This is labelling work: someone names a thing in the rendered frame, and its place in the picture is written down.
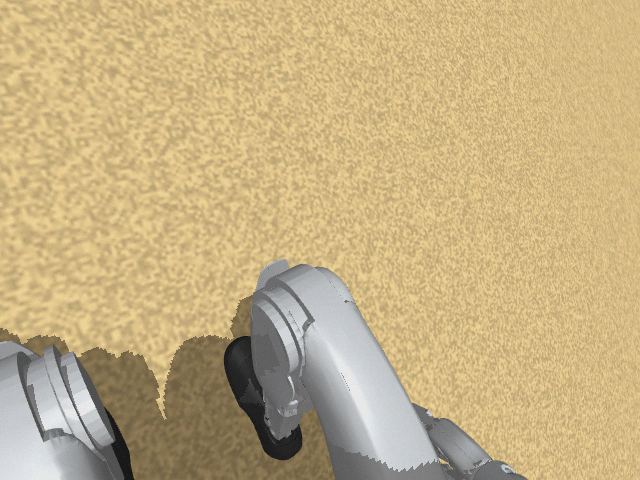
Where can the right robot foot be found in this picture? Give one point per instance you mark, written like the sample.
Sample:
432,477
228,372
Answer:
248,392

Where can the right robot hand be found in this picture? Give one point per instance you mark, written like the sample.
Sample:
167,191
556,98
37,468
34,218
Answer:
453,445

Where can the left robot foot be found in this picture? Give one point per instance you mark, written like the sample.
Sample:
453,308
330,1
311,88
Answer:
121,450

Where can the right robot arm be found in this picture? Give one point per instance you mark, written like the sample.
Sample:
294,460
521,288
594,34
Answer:
497,470

